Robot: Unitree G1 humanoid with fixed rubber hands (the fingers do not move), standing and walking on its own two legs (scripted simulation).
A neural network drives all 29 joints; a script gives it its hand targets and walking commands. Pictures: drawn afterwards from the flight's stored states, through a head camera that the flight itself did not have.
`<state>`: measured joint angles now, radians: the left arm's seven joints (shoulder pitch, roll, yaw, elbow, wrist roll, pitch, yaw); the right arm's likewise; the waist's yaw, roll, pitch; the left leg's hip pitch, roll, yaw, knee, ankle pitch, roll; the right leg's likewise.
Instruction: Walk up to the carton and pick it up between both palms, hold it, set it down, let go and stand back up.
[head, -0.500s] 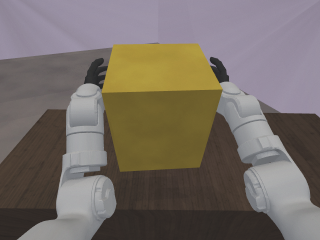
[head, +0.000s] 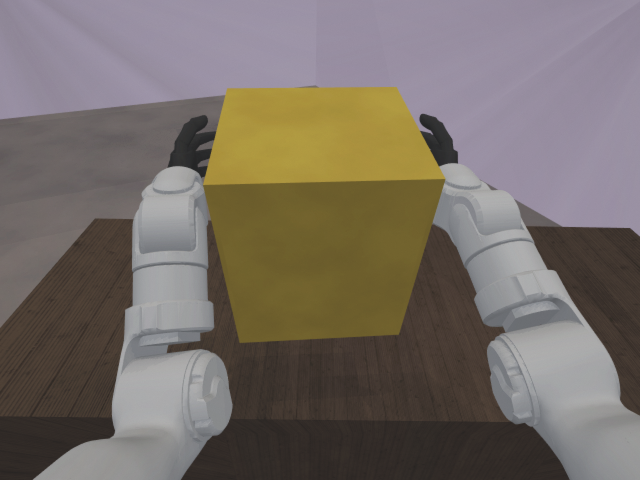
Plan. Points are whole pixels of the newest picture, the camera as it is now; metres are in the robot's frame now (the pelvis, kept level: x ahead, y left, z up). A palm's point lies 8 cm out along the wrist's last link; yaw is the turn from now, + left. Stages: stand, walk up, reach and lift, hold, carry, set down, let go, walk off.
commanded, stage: hold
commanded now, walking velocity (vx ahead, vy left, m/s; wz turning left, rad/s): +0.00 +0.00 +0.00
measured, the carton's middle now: (316, 216) +0.37 +0.00 +0.21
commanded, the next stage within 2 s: set down in 0.52 s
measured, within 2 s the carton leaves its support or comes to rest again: neither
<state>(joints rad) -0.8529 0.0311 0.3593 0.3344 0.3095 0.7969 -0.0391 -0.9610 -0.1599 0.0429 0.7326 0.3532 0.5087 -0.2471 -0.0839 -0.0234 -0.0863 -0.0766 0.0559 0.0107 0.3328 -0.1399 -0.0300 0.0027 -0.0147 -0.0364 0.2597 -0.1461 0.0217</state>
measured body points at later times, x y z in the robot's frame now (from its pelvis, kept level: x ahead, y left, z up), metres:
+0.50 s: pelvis +0.00 +0.00 +0.00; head -0.08 +0.02 +0.44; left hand +0.39 +0.16 +0.27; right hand +0.39 -0.15 +0.27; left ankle +0.03 +0.14 -0.75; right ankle +0.01 -0.13 -0.75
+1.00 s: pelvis +0.00 +0.00 +0.00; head -0.08 +0.03 +0.44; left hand +0.40 +0.17 +0.28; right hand +0.40 -0.14 +0.25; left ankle +0.03 +0.14 -0.75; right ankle +0.01 -0.13 -0.75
